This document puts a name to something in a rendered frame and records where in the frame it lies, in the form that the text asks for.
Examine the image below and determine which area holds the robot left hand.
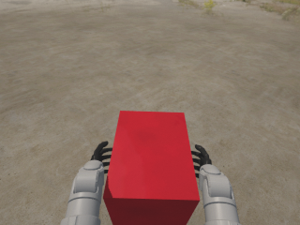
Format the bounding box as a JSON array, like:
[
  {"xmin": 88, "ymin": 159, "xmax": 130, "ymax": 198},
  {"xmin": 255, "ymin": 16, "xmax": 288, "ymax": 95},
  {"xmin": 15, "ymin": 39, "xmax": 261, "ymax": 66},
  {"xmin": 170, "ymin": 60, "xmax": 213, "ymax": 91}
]
[{"xmin": 90, "ymin": 141, "xmax": 113, "ymax": 174}]

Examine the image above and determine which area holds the robot right hand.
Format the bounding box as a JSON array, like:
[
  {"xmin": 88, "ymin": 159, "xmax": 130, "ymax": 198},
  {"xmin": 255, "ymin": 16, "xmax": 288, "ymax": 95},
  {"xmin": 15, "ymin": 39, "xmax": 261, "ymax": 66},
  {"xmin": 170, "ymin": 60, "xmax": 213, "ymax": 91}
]
[{"xmin": 191, "ymin": 144, "xmax": 212, "ymax": 178}]

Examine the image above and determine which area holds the left robot forearm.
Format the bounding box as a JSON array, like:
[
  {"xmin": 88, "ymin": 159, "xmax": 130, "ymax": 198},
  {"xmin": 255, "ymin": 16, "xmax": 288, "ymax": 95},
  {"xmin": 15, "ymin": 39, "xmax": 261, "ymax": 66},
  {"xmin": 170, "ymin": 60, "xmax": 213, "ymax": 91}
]
[{"xmin": 60, "ymin": 159, "xmax": 105, "ymax": 225}]

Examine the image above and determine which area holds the carton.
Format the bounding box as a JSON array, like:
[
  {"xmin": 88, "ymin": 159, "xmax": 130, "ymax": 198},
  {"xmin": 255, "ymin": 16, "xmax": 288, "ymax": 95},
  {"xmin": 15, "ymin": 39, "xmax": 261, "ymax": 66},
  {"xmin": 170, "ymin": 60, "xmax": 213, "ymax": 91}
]
[{"xmin": 103, "ymin": 111, "xmax": 200, "ymax": 225}]

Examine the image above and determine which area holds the right robot forearm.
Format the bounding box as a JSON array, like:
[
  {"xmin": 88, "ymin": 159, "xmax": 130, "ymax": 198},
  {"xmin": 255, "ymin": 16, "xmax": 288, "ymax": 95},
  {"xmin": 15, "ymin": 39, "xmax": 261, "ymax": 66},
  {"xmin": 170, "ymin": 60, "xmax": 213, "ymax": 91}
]
[{"xmin": 199, "ymin": 164, "xmax": 242, "ymax": 225}]

